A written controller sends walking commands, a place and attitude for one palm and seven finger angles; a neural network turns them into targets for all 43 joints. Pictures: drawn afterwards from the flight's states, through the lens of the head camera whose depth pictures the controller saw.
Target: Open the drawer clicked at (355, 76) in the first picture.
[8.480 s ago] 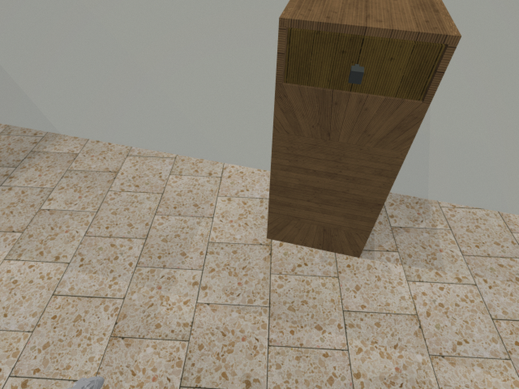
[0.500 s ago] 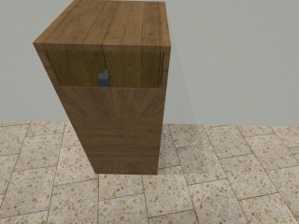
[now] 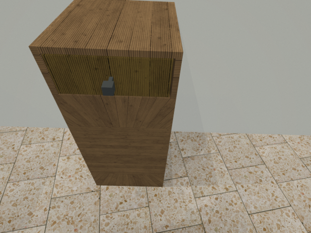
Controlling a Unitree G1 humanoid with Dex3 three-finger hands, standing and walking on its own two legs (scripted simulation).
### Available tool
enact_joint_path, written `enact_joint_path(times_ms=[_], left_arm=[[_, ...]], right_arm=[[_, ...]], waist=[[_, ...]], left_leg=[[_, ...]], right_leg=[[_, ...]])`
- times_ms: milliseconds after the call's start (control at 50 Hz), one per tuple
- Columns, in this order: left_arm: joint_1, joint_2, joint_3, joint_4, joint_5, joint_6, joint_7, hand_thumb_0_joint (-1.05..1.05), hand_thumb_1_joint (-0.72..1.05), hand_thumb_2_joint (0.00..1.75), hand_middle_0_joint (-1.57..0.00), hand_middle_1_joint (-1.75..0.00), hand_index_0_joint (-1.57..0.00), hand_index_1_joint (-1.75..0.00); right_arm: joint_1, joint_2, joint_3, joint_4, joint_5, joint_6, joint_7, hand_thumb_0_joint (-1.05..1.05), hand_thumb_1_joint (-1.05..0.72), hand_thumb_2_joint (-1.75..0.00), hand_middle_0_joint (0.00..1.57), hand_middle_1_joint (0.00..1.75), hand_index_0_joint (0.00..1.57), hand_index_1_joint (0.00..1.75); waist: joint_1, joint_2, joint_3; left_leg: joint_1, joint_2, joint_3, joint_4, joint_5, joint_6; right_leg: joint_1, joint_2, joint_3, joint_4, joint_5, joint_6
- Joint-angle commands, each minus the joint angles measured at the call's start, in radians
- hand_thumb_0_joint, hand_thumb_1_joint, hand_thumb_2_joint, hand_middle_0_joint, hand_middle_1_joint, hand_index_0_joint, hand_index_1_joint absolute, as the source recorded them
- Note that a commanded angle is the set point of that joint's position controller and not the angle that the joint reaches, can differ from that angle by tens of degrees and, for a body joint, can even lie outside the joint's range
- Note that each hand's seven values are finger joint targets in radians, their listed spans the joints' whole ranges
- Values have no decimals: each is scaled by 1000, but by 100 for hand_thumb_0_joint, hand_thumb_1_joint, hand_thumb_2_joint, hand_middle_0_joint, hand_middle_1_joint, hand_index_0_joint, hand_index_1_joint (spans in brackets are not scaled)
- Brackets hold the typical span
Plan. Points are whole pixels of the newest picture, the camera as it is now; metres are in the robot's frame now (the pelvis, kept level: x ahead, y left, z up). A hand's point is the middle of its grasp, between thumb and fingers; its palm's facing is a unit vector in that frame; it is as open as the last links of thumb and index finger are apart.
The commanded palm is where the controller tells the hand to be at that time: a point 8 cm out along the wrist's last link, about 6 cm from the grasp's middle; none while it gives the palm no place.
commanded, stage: look again from close up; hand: left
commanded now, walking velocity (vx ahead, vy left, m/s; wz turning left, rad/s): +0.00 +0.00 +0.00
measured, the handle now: (109, 84) +0.51 +0.17 +0.11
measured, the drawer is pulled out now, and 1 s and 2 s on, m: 0.00 0.00 0.00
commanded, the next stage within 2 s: raise the hand with hooked fingers in 0.06 s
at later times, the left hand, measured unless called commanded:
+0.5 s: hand (90, 201) +0.20 +0.17 -0.01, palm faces +0.04 -0.33 -0.94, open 8.2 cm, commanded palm +0.14 +0.21 +0.01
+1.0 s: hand (89, 163) +0.26 +0.18 +0.06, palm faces +0.03 -0.11 -0.99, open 11.1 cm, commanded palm +0.23 +0.19 +0.13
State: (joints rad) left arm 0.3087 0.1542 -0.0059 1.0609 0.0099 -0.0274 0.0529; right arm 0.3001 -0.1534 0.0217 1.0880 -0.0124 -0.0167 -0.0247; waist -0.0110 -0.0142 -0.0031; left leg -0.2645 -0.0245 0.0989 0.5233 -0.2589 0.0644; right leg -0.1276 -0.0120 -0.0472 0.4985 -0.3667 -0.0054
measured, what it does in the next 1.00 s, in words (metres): shifts its weight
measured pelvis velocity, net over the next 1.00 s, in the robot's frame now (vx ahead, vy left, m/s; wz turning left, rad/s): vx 0.02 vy -0.05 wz -0.06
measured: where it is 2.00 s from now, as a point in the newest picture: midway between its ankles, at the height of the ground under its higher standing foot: outside the picture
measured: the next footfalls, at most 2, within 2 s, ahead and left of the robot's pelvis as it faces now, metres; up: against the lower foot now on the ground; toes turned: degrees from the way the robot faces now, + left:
none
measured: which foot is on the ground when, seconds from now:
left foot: down 0.00-1.00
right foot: down 0.00-1.00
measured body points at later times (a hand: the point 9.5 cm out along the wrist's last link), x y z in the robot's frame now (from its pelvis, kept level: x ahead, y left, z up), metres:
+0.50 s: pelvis -0.02 -0.02 -0.02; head -0.03 -0.06 +0.43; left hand +0.19 +0.19 +0.05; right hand +0.18 -0.25 -0.10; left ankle +0.01 +0.07 -0.73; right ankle +0.00 -0.09 -0.73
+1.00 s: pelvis +0.02 -0.05 -0.01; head +0.03 -0.09 +0.44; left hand +0.26 +0.18 +0.12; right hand +0.24 -0.26 -0.10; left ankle +0.02 +0.09 -0.73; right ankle +0.00 -0.09 -0.73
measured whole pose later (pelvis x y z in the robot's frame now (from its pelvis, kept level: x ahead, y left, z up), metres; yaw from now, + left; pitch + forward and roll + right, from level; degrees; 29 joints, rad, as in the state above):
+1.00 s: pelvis +0.02 -0.05 -0.01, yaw -3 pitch +4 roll +3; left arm 0.29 0.44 -0.04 -0.17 0.91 0.09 0.17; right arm 0.05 -0.23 0.05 0.58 -0.02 0.15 -0.01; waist 0.08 0.05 -0.07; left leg -0.32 -0.06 -0.03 0.56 -0.29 0.02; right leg -0.32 0.10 0.04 0.62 -0.35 -0.11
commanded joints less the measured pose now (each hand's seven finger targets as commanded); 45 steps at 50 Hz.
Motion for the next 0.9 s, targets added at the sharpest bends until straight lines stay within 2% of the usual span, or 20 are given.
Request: enact_joint_path(times_ms=[0, 120, 140, 160, 180, 200, 220, 240, 300, 320, 360, 400, 460, 520, 560, 600, 680, 720, 800, 880], left_arm=[[101, 80, 10, -15, 3, -1, 1, 0, 90, 90, -20, -30, -20, -30], [94, 88, 9, -9, 3, 6, 1, 0, 90, 90, -20, -30, -20, -30], [110, 104, 7, -5, 20, -12, 34, 0, 90, 90, -20, -30, -20, -30], [-657, 458, 36, -1563, 186, -139, 66, 0, 88, 89, -20, -32, -20, -32], [-172, 353, 23, -1329, 204, -63, 129, 0, 85, 88, -20, -33, -20, -33], [-112, 283, 13, -1294, 156, 14, 179, 0, 83, 87, -21, -34, -21, -34], [210, 37, -129, -1038, 180, 131, 187, 0, 81, 86, -21, -36, -21, -36], [-1, 67, -161, -1292, 197, 120, 193, 0, 78, 85, -21, -37, -21, -37], [82, 153, -142, -1196, 468, 124, 257, 0, 71, 82, -21, -42, -21, -42], [144, 162, -138, -1145, 567, 130, 274, 0, 69, 81, -22, -43, -22, -43], [273, 161, -110, -1082, 721, 129, 309, 0, 64, 79, -22, -47, -22, -47], [323, 136, -116, -982, 829, 101, 312, 0, 60, 77, -22, -50, -22, -50], [172, 258, -31, -1102, 957, 69, 323, 0, 53, 74, -23, -54, -23, -54], [-11, 362, 41, -1300, 1043, 63, 371, 0, 46, 71, -23, -58, -23, -58], [-79, 401, 69, -1379, 1071, 51, 409, 0, 41, 69, -24, -62, -24, -62], [-208, 464, 106, -1471, 1071, 27, 433, 0, 36, 67, -24, -64, -24, -64], [-249, 419, 72, -1381, 996, -25, 415, 0, 27, 63, -25, -70, -25, -70], [-240, 397, 48, -1310, 950, -2, 368, 0, 22, 61, -25, -74, -25, -74], [-147, 365, 0, -1283, 907, 99, 233, 0, 13, 57, -25, -80, -25, -80], [-93, 478, 96, -1379, 896, 131, 156, 0, 4, 53, -26, -86, -26, -86]], right_arm=[[45, -91, -16, -20, -2, -23, -6, 0, -90, -90, 20, 30, 20, 30], [24, -102, -16, -9, -1, -21, -8, 0, -90, -90, 20, 30, 20, 30], [-22, -145, -23, -81, 8, -20, -3, 0, -90, -90, 20, 30, 20, 30], [-8, -304, -60, -446, 57, -164, -16, 0, -90, -90, 20, 30, 20, 30], [-58, -202, -19, -376, 36, -287, -58, 0, -90, -90, 20, 30, 20, 30], [-69, -190, -44, -298, 43, -316, -73, 0, -90, -90, 20, 30, 20, 30], [-59, -130, -37, -303, 68, -318, -78, 0, -90, -90, 20, 30, 20, 30], [-100, -158, -40, -405, 52, -317, -56, 0, -90, -90, 20, 30, 20, 30], [-142, -213, -62, -503, 22, -279, -43, 0, -90, -90, 20, 30, 20, 30], [-158, -221, -62, -538, 4, -247, -35, 0, -90, -90, 20, 30, 20, 30], [-239, -226, -63, -616, -23, -171, -17, 0, -90, -90, 20, 30, 20, 30], [-262, -217, -69, -632, 0, -81, 6, 0, -90, -90, 20, 30, 20, 30], [-347, -207, -62, -693, 2, 15, 31, 0, -90, -90, 20, 30, 20, 30], [-385, -183, -60, -730, -19, 71, 34, 0, -90, -90, 20, 30, 20, 30], [-370, -160, -59, -731, -37, 82, 24, 0, -90, -90, 20, 30, 20, 30], [-376, -159, -57, -710, -53, 84, 15, 0, -90, -90, 20, 30, 20, 30], [-381, -163, -52, -667, -51, 63, -1, 0, -90, -90, 20, 30, 20, 30], [-390, -172, -49, -647, -41, 65, -6, 0, -90, -90, 20, 30, 20, 30], [-403, -183, -41, -656, -14, 92, -1, 0, -90, -90, 20, 30, 20, 30], [-395, -190, -26, -656, -13, 115, 2, 0, -90, -90, 20, 30, 20, 30]], waist=[[17, 20, 33], [16, 30, 35], [18, 34, 116], [-62, 364, -380], [13, 547, -393], [7, 419, -343], [-6, 287, -179], [-5, 166, -103], [-17, -47, -50], [14, -114, -66], [74, -121, -24], [101, -326, 59], [138, -275, -25], [154, -2, -153], [146, 172, -255], [113, 150, -303], [49, 81, -209], [33, -17, -158], [69, -66, -194], [108, -84, -264]], left_leg=[[67, 133, -146, -93, 338, 8], [99, 138, -142, -100, 365, 7], [54, 153, -153, 66, 563, -19], [355, 70, -170, -63, 606, -30], [547, 150, -229, -145, 726, -99], [406, 149, -239, -193, 578, -148], [286, 140, -231, -220, 431, -111], [179, 130, -226, -189, 318, -88], [-30, 52, -164, -26, 7, -43], [-70, 24, -138, 5, -16, -39], [-157, 4, -121, 10, -119, -43], [-275, -11, -99, 31, -143, -51], [-294, -39, -78, 58, -71, -41], [-238, -57, -80, 71, -58, -30], [-139, -60, -92, 109, 8, -21], [-85, -67, -108, 161, 44, -17], [-89, -70, -129, 192, 60, -6], [-122, -67, -137, 169, 55, -7], [-119, -57, -127, 90, 108, -12], [-130, -55, -120, 44, 164, -17]], right_leg=[[-44, -83, 70, -74, 265, -33], [-47, -87, 72, -86, 269, -28], [-152, -100, 119, -110, 461, -14], [-221, 5, 62, 43, 420, -50], [-311, 8, -26, 228, 89, -56], [-341, 16, -20, 300, -32, -36], [-400, 28, -15, 335, -71, -23], [-392, 3, -3, 263, -61, -21], [-379, 22, 20, 41, -5, -49], [-377, 28, 61, 9, -72, -53], [-386, 29, 96, 2, -186, -62], [-385, 29, 167, -13, -247, -66], [-294, 11, 234, 6, -153, -65], [-251, 16, 286, 35, -115, -76], [-248, 25, 303, 56, -16, -89], [-269, 16, 350, 35, 18, -85], [-248, -5, 371, -14, 147, -57], [-211, -18, 366, -34, 253, -28], [-78, -33, 329, -21, 464, 8], [80, -54, 287, 48, 746, 37]])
